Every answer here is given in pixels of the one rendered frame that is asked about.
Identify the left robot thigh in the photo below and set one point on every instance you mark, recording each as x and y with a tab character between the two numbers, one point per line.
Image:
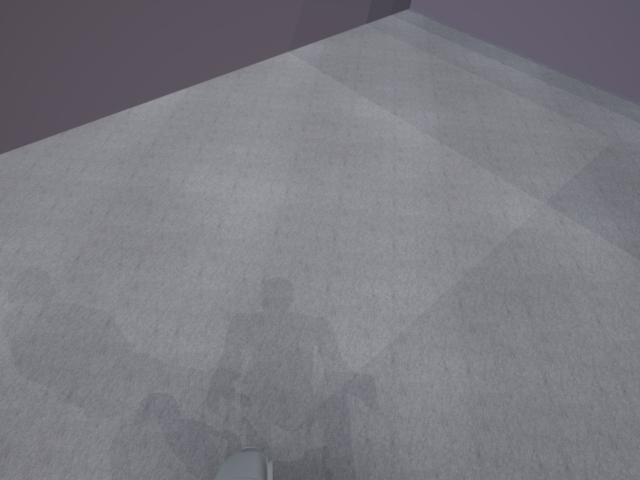
249	465

